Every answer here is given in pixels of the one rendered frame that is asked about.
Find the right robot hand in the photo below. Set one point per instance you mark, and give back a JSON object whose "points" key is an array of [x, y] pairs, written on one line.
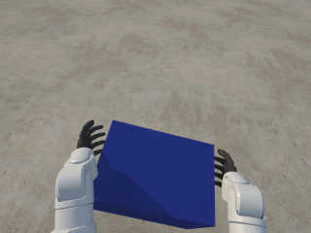
{"points": [[228, 166]]}

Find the robot left forearm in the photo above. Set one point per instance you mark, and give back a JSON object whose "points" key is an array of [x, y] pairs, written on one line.
{"points": [[74, 194]]}

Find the carton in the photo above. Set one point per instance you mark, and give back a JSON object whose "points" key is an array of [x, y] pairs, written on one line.
{"points": [[156, 176]]}

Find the left robot hand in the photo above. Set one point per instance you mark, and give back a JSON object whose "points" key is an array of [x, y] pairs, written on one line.
{"points": [[85, 140]]}

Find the robot right forearm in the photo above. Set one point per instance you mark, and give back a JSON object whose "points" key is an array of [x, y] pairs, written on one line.
{"points": [[245, 205]]}

